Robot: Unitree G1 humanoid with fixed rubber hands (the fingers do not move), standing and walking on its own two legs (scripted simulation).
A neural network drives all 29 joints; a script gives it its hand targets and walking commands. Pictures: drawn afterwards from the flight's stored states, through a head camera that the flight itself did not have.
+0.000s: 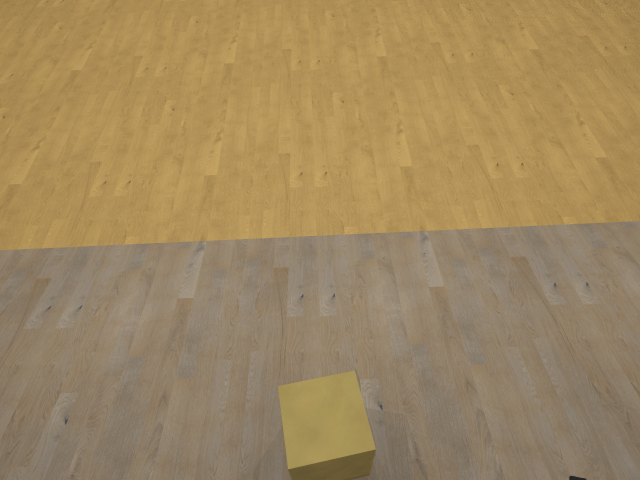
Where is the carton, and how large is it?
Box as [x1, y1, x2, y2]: [278, 371, 375, 479]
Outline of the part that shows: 354,371 278,386 287,464 292,479 351,479 369,474 375,448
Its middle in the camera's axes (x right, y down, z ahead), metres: +0.01 +0.52 +1.06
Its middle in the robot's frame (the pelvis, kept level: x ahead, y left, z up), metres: +0.40 +0.03 -0.66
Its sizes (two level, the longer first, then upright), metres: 0.210 0.200 0.250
